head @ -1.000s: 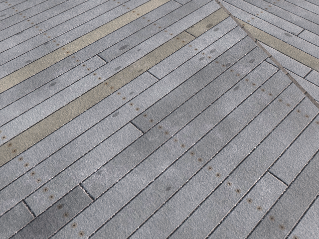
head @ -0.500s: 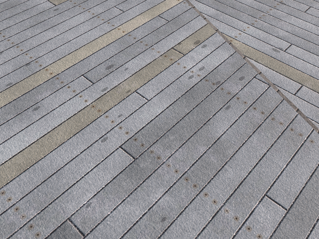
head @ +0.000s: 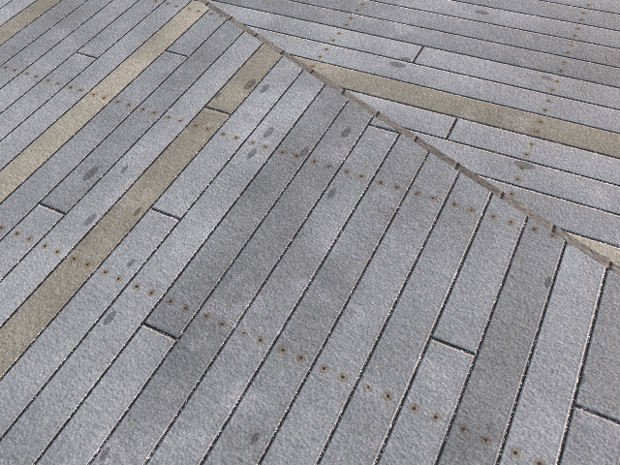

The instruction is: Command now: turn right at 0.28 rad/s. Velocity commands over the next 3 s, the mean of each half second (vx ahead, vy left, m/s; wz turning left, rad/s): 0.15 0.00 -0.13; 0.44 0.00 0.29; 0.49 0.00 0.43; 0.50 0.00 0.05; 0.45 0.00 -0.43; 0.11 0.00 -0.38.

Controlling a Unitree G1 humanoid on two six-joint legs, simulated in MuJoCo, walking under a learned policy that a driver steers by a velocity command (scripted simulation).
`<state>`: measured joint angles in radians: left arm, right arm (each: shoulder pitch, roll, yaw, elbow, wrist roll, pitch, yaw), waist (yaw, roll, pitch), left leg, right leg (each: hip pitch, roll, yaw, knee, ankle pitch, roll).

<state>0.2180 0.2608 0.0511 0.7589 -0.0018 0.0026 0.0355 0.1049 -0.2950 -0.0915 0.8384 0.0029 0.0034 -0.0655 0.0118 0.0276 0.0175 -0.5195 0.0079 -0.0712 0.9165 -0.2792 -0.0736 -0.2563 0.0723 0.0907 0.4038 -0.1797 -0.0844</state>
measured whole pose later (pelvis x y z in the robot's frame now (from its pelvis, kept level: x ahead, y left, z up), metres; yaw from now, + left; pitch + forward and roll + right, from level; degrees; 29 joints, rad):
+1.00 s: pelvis +0.29 -0.01 -0.03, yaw +9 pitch +2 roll +0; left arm 0.42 0.25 0.05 0.90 0.00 -0.07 0.02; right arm 0.01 -0.24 -0.04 0.71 0.03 -0.06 0.08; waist 0.07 0.02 0.04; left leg -0.62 0.00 0.07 0.59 -0.03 0.11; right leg 0.18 0.01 -0.21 0.23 -0.44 0.00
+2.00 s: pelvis +0.84 +0.16 -0.01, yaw +23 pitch +3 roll -2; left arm 0.42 0.29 0.06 0.83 -0.03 -0.06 -0.01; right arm 0.03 -0.25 -0.03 0.65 0.01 -0.09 0.04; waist 0.11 0.03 0.02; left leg -0.51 0.04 -0.02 0.50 -0.04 0.03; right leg 0.01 0.02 0.01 0.31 -0.37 0.00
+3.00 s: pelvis +1.19 +0.27 -0.02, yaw -4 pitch +2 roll +0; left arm 0.15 0.26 0.04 0.66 0.02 0.01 0.00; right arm 0.19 -0.27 -0.04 0.76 -0.02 -0.01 -0.02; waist -0.01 -0.01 0.00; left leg -0.33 0.03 -0.04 0.56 -0.27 -0.03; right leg -0.38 0.10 0.09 0.57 -0.22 -0.04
